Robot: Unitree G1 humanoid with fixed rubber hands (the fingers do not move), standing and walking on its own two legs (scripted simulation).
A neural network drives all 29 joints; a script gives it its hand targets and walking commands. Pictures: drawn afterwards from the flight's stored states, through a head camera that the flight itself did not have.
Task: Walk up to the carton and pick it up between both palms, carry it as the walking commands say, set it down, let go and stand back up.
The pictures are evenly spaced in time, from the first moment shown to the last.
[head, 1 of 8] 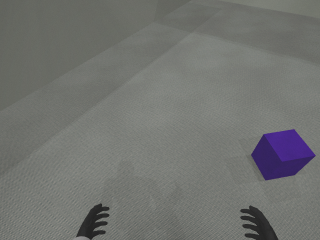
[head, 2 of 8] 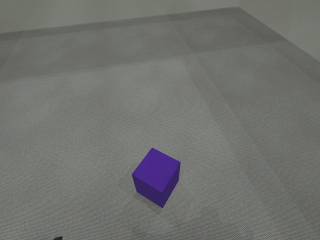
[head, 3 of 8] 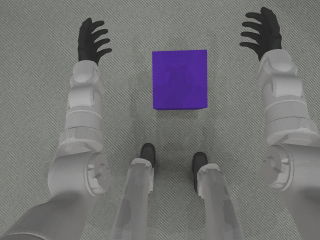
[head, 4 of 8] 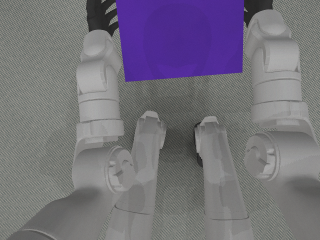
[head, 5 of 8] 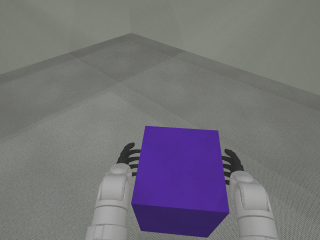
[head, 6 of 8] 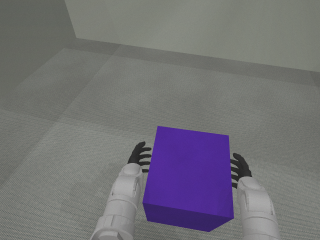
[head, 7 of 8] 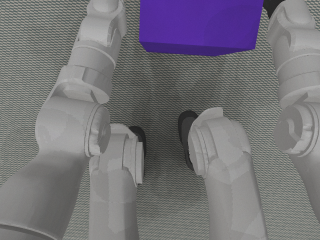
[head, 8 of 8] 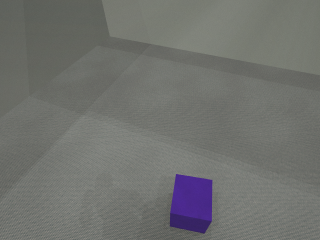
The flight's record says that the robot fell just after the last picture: no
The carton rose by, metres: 0.67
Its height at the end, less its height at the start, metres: +0.00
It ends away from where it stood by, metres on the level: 1.16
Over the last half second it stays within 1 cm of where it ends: yes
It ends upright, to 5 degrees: yes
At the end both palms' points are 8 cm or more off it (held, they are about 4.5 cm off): yes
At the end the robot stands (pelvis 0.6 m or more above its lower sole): yes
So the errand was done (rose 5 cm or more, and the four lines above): yes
